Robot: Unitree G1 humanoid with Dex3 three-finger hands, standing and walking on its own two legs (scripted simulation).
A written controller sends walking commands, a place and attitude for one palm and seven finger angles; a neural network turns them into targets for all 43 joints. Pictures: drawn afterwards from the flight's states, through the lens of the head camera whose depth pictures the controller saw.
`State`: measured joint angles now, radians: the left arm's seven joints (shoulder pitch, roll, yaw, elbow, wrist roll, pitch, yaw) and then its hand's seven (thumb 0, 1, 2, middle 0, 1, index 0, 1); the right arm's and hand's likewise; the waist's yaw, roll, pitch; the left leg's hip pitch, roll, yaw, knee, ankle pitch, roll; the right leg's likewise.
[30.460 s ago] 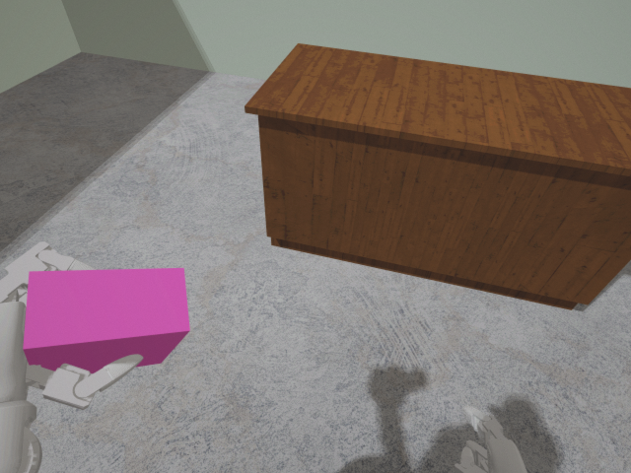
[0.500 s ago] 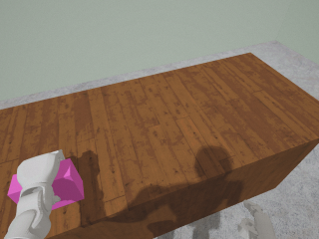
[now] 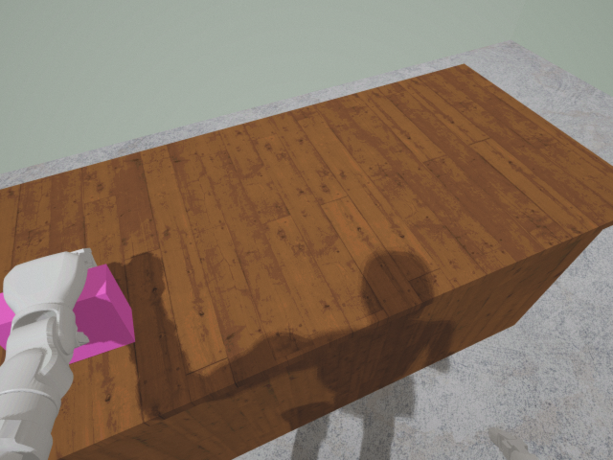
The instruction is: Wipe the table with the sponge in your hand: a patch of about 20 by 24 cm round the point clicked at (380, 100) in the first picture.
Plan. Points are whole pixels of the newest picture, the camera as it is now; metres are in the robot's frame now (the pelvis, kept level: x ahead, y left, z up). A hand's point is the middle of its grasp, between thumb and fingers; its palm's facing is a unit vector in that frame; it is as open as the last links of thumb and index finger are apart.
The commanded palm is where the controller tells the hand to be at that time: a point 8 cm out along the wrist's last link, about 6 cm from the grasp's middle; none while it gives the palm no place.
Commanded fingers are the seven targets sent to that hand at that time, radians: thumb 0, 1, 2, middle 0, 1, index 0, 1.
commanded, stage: wipe forward along the first lane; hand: left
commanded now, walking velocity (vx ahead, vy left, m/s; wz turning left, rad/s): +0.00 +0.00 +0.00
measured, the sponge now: (75, 327) +0.28 +0.38 -0.03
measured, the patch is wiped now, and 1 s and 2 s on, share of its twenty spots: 0.20 0.45 0.50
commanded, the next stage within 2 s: slide across to the middle lane in 0.80 s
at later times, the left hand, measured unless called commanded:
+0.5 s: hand (67, 270) +0.34 +0.40 +0.02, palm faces -0.14 +0.02 -0.99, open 10.2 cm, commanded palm +0.33 +0.39 +0.05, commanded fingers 0.00 0.10 1.30 -1.20 -1.60 -1.20 -1.60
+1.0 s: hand (66, 250) +0.38 +0.42 +0.02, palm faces -0.14 +0.03 -0.99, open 10.2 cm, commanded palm +0.36 +0.39 +0.05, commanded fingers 0.00 0.10 1.30 -1.20 -1.60 -1.20 -1.60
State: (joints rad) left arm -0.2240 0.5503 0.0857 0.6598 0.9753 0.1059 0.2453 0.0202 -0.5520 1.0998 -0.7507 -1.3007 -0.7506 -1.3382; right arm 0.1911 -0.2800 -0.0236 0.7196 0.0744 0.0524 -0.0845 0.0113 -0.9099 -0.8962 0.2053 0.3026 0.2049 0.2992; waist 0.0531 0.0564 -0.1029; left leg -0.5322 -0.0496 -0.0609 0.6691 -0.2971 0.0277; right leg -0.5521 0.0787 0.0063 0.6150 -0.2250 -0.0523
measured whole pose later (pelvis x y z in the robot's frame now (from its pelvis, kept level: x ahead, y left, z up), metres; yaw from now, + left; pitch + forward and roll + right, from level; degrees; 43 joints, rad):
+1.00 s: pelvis +0.01 +0.03 -0.01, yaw -1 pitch +16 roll -3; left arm -0.58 0.69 0.10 1.02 1.04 0.02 0.25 0.02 -0.57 1.12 -0.75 -1.30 -0.75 -1.37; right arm 0.27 -0.28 -0.02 0.71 0.08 0.10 -0.04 0.01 -0.91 -0.90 0.21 0.30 0.21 0.30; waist -0.01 0.04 -0.14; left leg -0.71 -0.05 -0.06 0.78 -0.35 0.06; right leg -0.70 0.08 0.00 0.67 -0.25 -0.02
